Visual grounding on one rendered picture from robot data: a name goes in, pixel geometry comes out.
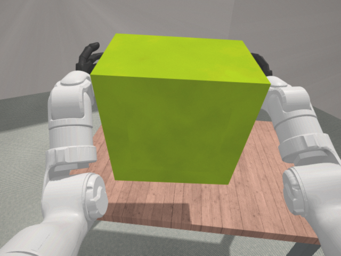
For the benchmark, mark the table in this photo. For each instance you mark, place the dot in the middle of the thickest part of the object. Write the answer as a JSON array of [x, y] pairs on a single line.
[[251, 205]]

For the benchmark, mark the left robot hand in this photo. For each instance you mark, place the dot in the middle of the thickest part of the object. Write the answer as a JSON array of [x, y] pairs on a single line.
[[86, 60]]

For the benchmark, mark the left robot forearm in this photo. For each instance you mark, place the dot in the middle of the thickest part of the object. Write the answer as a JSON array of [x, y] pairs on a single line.
[[70, 126]]

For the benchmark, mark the right robot forearm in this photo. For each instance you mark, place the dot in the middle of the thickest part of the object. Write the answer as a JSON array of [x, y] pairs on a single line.
[[302, 141]]

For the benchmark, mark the left robot upper arm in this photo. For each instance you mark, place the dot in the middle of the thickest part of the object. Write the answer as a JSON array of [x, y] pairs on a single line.
[[70, 205]]

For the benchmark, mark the right robot upper arm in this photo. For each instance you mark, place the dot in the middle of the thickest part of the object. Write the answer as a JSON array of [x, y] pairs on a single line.
[[314, 192]]

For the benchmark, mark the right robot hand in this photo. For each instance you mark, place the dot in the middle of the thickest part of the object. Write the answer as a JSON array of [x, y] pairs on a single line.
[[263, 64]]

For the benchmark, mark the carton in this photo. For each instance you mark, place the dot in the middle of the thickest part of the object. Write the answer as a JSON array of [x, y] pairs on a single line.
[[177, 109]]

